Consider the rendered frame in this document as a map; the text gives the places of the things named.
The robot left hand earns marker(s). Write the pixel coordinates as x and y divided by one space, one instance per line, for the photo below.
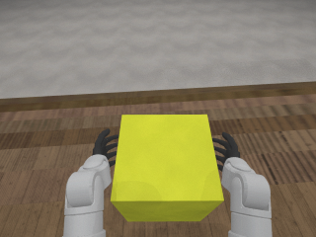
101 148

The robot right hand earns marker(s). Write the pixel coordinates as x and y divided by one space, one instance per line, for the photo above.
230 146

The carton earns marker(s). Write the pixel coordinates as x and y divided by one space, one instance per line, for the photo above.
166 169

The right robot forearm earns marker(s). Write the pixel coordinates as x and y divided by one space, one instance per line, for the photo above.
250 200

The left robot forearm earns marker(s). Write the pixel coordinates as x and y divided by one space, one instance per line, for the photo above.
84 198

